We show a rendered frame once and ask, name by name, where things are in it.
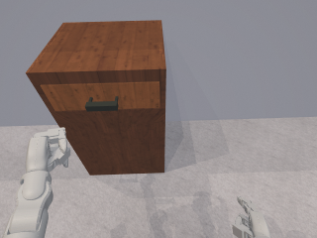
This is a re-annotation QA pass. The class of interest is handle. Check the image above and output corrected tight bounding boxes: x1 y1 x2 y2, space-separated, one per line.
85 96 119 112

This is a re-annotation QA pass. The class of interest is right robot hand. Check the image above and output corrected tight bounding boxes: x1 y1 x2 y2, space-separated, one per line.
232 196 271 238

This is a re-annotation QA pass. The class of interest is left robot hand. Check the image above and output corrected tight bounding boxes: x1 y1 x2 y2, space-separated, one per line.
26 127 71 173

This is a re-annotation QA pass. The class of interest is drawer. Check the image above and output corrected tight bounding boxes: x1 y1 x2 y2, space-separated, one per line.
40 81 160 111

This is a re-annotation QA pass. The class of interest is cabinet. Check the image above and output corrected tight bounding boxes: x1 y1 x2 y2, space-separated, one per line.
26 20 166 176

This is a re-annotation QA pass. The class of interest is left robot forearm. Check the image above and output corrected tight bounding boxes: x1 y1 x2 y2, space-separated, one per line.
2 171 53 238

